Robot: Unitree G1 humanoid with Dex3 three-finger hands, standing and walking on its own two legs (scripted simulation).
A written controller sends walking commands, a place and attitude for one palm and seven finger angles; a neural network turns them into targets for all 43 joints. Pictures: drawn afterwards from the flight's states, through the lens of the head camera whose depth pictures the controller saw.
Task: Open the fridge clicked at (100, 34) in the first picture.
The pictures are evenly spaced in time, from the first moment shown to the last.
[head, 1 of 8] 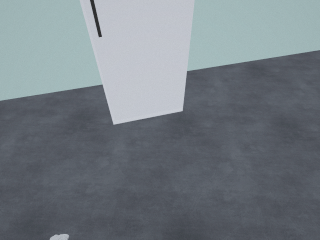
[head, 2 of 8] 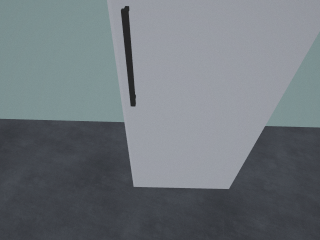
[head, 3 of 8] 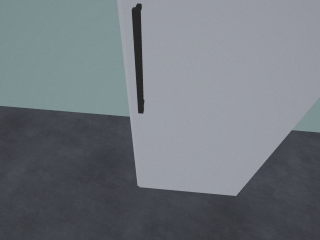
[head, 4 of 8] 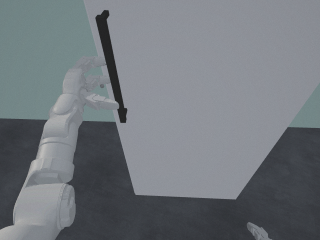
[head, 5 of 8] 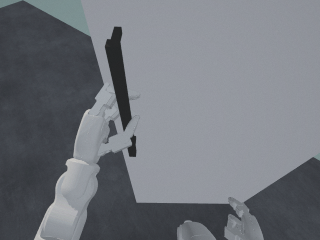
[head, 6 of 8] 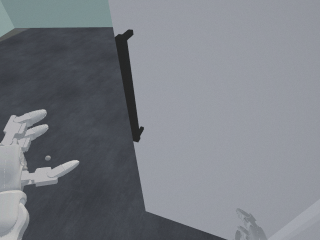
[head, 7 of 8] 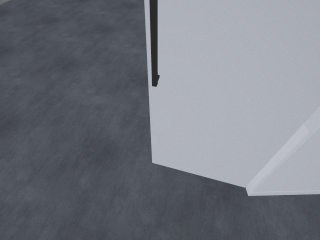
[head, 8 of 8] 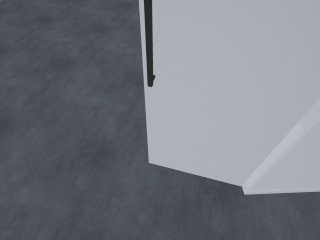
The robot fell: no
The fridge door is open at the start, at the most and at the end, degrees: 0 74 72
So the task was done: yes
